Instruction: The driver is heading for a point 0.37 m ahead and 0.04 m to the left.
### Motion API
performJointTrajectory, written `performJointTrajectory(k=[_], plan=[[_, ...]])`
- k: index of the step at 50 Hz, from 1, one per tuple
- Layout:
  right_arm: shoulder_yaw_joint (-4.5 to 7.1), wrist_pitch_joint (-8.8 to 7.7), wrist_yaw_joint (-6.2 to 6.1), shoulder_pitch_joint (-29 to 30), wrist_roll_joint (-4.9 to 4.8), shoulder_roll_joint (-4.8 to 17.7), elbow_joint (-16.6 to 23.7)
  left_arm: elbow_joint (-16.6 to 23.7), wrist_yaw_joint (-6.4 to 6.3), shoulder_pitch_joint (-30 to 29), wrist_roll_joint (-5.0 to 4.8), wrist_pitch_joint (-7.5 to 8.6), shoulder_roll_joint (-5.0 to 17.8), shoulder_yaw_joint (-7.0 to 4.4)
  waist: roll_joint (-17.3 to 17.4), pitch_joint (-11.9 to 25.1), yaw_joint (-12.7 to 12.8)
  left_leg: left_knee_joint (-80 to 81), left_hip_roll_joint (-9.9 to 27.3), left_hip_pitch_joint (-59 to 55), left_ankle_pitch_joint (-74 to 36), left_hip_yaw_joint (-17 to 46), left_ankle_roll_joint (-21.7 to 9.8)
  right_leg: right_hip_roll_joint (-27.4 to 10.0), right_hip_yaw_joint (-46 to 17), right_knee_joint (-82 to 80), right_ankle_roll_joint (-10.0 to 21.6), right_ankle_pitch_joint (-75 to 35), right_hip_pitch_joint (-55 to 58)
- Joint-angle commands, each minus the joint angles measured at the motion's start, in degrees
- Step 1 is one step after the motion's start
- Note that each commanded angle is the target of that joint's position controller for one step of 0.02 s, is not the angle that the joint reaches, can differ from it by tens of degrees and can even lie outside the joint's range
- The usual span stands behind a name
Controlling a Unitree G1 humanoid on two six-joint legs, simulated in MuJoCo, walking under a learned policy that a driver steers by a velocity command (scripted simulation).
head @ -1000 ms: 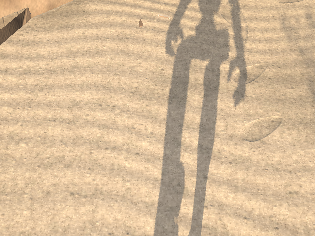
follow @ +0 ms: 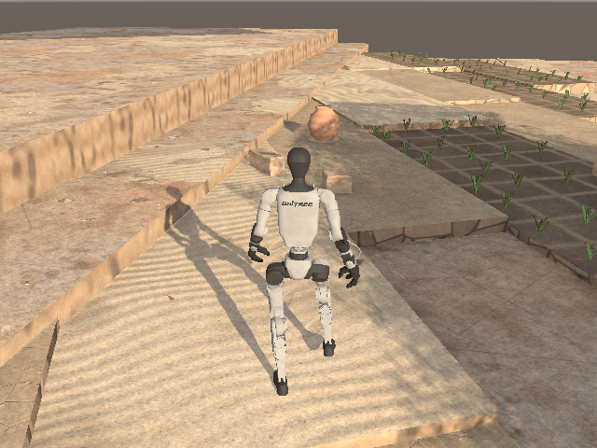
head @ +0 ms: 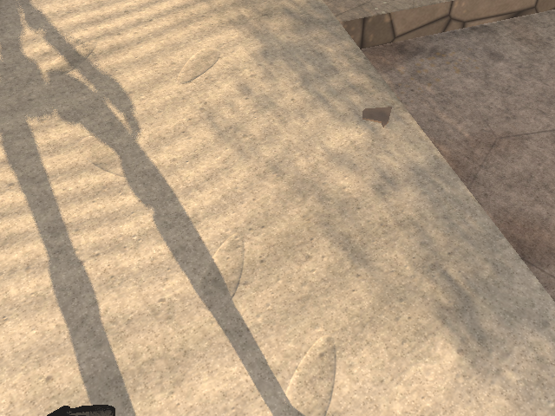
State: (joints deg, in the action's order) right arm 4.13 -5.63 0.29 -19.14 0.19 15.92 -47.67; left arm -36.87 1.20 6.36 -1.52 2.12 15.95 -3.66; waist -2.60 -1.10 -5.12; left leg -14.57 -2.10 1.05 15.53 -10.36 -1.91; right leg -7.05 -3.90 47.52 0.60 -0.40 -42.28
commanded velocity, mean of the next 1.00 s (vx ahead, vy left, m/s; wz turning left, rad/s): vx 0.23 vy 0.00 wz -0.18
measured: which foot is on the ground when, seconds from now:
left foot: down 0.00-0.16, up 0.18-0.56, down 0.58-1.00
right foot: up 0.00-0.14, down 0.16-0.62, up 0.64-0.84, down 0.86-1.00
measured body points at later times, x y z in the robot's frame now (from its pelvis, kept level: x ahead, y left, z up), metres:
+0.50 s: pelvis +0.27 -0.06 +0.00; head +0.31 -0.07 +0.45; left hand +0.40 +0.20 -0.11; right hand +0.41 -0.33 -0.11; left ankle +0.45 +0.08 -0.70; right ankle +0.21 -0.14 -0.74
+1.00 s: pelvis +0.38 -0.06 -0.01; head +0.38 -0.07 +0.44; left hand +0.48 +0.19 -0.14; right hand +0.47 -0.32 -0.14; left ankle +0.46 +0.05 -0.74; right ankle +0.33 -0.19 -0.74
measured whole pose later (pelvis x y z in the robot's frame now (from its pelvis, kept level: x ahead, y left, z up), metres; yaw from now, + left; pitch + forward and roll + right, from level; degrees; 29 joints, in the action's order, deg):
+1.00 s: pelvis +0.38 -0.06 -0.01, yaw -9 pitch +0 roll +0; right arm 1.7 -0.5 -0.8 -8.2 0.9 12.0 -48.9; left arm -51.2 -1.9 16.1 1.0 -0.1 12.5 -2.6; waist 1.0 0.0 -0.3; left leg -30.3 0.1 20.7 9.7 -1.1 -0.2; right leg -1.6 -1.3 33.2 -1.5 19.8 -13.7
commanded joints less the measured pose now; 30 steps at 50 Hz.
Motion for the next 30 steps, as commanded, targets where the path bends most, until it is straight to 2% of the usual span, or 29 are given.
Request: performJointTrajectory(k=[1, 3, 5, 6, 7, 8, 9, 10, 11, 12, 13, 14, 16, 18, 20, 22, 24, 26, 28, 29, 30], plan=[[2.11, 0.18, -0.44, 0.09, -0.67, 9.88, 2.67, 6.74, 1.33, -8.82, -0.3, 1.12, 1.46, 0.2, 5.11, -2.59, -1.08, 3.43, 16.89, -3.82, -22.45, 5.84, -7.28, 1.12, 3.6, -6.57, 0.86, 0.0, -2.33], [2.27, 1.09, -0.58, -0.38, -1.09, 10.59, 2.19, 8.14, 2.08, -10.12, -0.36, 1.06, 1.8, 0.08, 5.91, -2.83, -0.77, 1.0, 18.06, -7.07, -28.33, 4.35, -6.5, 2.39, 5.71, -9.16, 2.09, 4.87, -1.31], [2.64, 1.78, -1.07, 0.64, -1.4, 12.14, 2.37, 8.46, 2.35, -7.41, 0.0, 0.69, 3.54, -0.86, 8.42, 0.0, 2.0, -5.62, 18.04, -7.82, -47.37, 1.63, -5.17, 6.19, 9.11, -10.83, 4.29, 10.99, 6.52], [2.9, 2.2, -1.47, 0.98, -1.48, 13.08, 2.46, 7.73, 2.29, -2.93, 0.16, 0.44, 5.27, -1.84, 9.71, 2.97, 4.91, -12.52, 17.71, -7.56, -56.54, 0.34, -4.51, 8.64, 10.48, -11.64, 5.79, 13.15, 13.16], [2.62, 2.52, -1.82, 1.49, -1.85, 12.67, 2.58, 5.42, 1.89, 6.45, 0.17, 0.36, 7.69, -3.44, 8.66, 7.79, 10.21, -23.55, 16.19, -3.0, -57.56, -1.17, -3.07, 10.8, 10.31, -16.73, 8.13, 8.78, 26.91], [1.57, 2.07, -1.99, 1.18, -1.08, 10.39, 3.73, 3.17, 0.75, 16.8, 0.32, -0.02, 11.62, -5.17, 4.24, 13.57, 14.71, -39.57, 14.23, 11.69, -41.11, -1.1, -1.0, 5.11, 0.36, -17.28, 11.45, 5.59, 46.48], [-1.25, 0.38, -0.87, -3.97, 0.98, 2.05, 7.09, 3.09, 0.27, 15.86, 0.3, 0.57, 18.0, -5.72, -11.14, 19.0, 7.67, -59.88, 3.11, 38.4, 15.25, 2.77, 2.22, -11.08, -31.81, -20.34, 21.79, 9.21, 66.21], [-0.62, -1.71, 0.28, -0.33, -1.16, 6.93, 6.11, 3.36, 0.15, 20.49, 0.85, 0.9, 12.4, -4.18, -5.68, 26.78, 12.66, -66.61, 2.94, 43.67, 17.58, 14.64, 1.62, -14.71, -41.46, -27.04, 23.27, 11.94, 68.78], [0.09, -2.12, 0.67, 4.82, -3.45, 8.71, 7.45, 2.44, 0.28, 18.07, 1.47, 1.24, 9.79, -3.33, -3.73, 18.1, 13.0, -67.09, 5.5, 47.83, 12.81, 14.21, 1.12, -13.12, -30.63, -27.19, 20.55, 5.64, 62.88], [-0.33, -2.08, 0.42, 6.31, -2.91, 8.04, 7.66, 2.6, 0.28, 13.49, 0.95, 1.49, 8.04, -2.66, 0.34, 12.31, 10.39, -62.46, 8.3, 46.18, 7.94, 13.55, 0.88, -10.55, -22.02, -27.23, 18.01, -0.1, 53.29], [-0.11, -1.69, 0.01, 7.3, -1.43, 7.9, 7.26, 2.98, 0.34, 9.05, 1.15, 1.72, 6.42, -2.0, 1.5, 7.95, 7.96, -58.38, 9.71, 42.51, 5.76, 13.17, 1.5, -8.26, -16.75, -28.17, 16.33, -7.95, 44.09], [0.25, -0.84, -0.08, 5.81, -0.93, 8.17, 6.9, 3.27, 0.35, 6.6, 1.66, 2.09, 5.05, -1.41, 0.65, 6.07, 5.51, -56.46, 10.57, 38.01, 4.86, 13.54, 1.97, -6.59, -12.93, -29.66, 15.69, -13.82, 37.72], [0.05, 0.74, -0.36, 2.73, -0.54, 6.37, 5.8, 2.2, 0.26, 4.89, 1.78, 2.88, 5.63, -1.44, 0.5, 5.2, 2.83, -52.56, 10.18, 33.36, 3.68, 12.72, 3.37, -5.68, -8.53, -32.05, 15.64, -22.35, 31.48], [-0.38, 1.52, -0.81, 3.2, 0.04, 4.72, 5.76, 0.79, -0.18, 4.48, 1.9, 3.34, 6.72, -1.65, 0.13, 4.21, 2.2, -46.41, 9.23, 32.46, -0.82, 11.84, 4.59, -4.17, -3.5, -32.85, 15.02, -29.18, 28.72], [-1.14, 1.49, -0.71, 5.82, 0.41, 2.98, 6.11, -0.22, -0.87, 3.95, 1.8, 2.93, 6.66, -1.59, -0.97, 4.04, 2.85, -36.77, 8.24, 30.1, -8.54, 10.74, 4.73, -1.15, 1.61, -32.35, 12.96, -29.55, 27.52], [-1.51, 1.1, -0.13, 9.73, 0.27, 2.45, 6.62, -1.53, -1.35, 5.84, 1.63, 2.35, 6.92, -1.6, -1.71, 4.75, 5.13, -27.97, 6.62, 27.72, -16.89, 10.03, 4.29, 0.0, 3.23, -31.71, 11.56, -26.62, 29.04], [-1.36, 0.86, 0.46, 11.95, -0.06, 3.09, 7.12, -3.01, -1.54, 7.87, 1.39, 1.83, 7.3, -1.6, -2.19, 5.44, 6.47, -22.9, 5.51, 26.42, -20.46, 10.64, 3.74, -1.39, 1.81, -30.41, 11.19, -22.95, 32.05], [-0.92, 0.71, 0.98, 13.1, 0.16, 4.19, 7.76, -4.07, -1.6, 8.15, 1.24, 1.42, 7.14, -1.48, -2.73, 5.19, 6.58, -19.66, 4.9, 26.45, -18.02, 11.34, 2.41, -3.13, -0.3, -27.39, 10.63, -20.62, 34.78], [-0.27, 0.46, 1.28, 11.06, 0.82, 5.17, 7.27, -4.86, -1.74, 7.05, 0.82, 1.08, 6.84, -1.37, -2.38, 5.59, 4.61, -14.62, 3.89, 22.83, -17.96, 10.82, 0.47, -3.11, -1.61, -22.36, 8.86, -17.6, 35.71], [0.16, 0.3, 1.15, 8.49, 1.27, 5.92, 6.15, -5.27, -1.79, 7.53, 0.84, 1.08, 6.06, -1.16, -1.38, 6.54, 3.63, -11.24, 3.23, 17.87, -24.65, 10.27, -0.71, -0.81, -1.05, -18.42, 7.12, -15.38, 35.26], [0.86, 0.09, 0.63, 6.69, 1.74, 9.05, 6.15, -5.24, -1.87, 9.63, 1.89, 1.45, 4.96, -0.86, 2.54, 9.08, 4.14, -12.86, 7.9, 10.16, -48.75, 14.55, -2.61, 3.37, 1.06, -12.1, 4.15, -8.85, 32.3]])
